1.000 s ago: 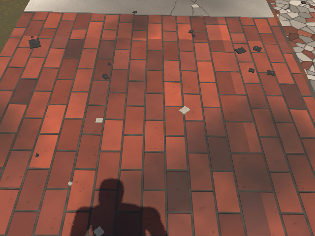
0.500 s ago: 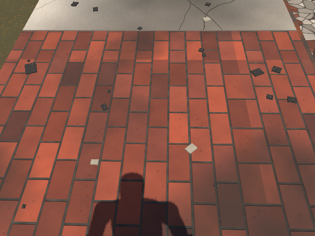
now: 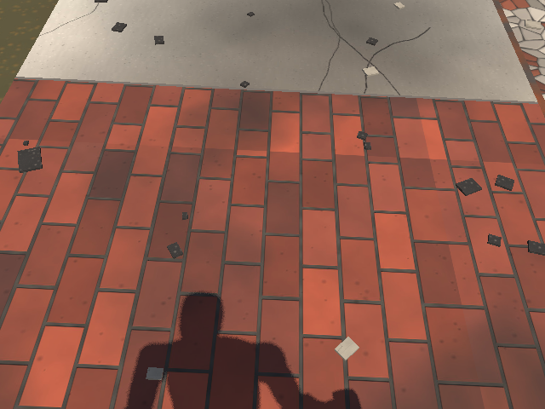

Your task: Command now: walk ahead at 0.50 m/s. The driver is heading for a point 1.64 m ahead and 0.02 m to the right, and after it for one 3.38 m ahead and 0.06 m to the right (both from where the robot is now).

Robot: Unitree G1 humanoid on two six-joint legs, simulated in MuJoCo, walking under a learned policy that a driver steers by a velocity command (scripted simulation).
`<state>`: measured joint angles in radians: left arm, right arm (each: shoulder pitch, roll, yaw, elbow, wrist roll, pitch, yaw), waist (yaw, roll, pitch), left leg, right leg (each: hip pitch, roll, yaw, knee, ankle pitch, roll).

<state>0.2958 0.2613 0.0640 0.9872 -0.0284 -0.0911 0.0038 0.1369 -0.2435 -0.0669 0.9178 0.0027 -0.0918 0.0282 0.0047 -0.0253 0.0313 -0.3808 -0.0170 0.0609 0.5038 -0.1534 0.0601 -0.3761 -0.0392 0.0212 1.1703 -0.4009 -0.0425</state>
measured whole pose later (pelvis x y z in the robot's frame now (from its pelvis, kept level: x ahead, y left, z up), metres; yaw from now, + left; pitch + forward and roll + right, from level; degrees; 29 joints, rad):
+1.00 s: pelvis +0.58 -0.01 -0.01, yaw +0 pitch +2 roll -1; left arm 0.37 0.27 0.07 1.02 -0.01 -0.05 0.01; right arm 0.01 -0.24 -0.06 0.87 0.01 -0.10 0.03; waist 0.05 0.00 0.02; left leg -0.50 0.02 0.04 0.55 -0.09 0.06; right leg -0.02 -0.02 -0.04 0.57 -0.46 0.00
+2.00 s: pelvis +1.13 -0.03 +0.00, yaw +0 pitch +2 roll -2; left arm 0.36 0.25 0.07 1.01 -0.01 -0.08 0.00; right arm 0.01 -0.24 -0.05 0.87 0.02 -0.07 0.02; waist 0.08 0.04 0.01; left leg -0.61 0.09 0.00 0.55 0.03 0.02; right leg 0.05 0.04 -0.06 0.21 -0.30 -0.02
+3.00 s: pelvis +1.58 -0.03 +0.00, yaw +0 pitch +0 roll -2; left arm 0.13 0.21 0.03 1.00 0.02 -0.03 0.00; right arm 0.17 -0.24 -0.05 0.98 -0.01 0.02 -0.04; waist 0.00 0.01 0.01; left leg -0.30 0.08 -0.03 0.53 -0.24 -0.03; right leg -0.28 0.04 -0.08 0.45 -0.17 -0.04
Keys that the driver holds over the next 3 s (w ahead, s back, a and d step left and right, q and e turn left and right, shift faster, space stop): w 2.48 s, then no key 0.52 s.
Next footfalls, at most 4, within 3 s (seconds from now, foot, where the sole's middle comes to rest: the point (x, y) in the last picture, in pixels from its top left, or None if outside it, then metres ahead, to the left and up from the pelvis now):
0.42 right None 0.43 -0.15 -0.77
0.98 left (239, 306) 0.73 0.10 -0.77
1.52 right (322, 214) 1.05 -0.14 -0.77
2.08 left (246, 142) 1.36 0.10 -0.77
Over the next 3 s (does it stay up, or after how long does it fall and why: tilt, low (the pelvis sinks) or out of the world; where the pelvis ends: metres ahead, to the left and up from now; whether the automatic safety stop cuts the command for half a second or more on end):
stays up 1.58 -0.03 0.00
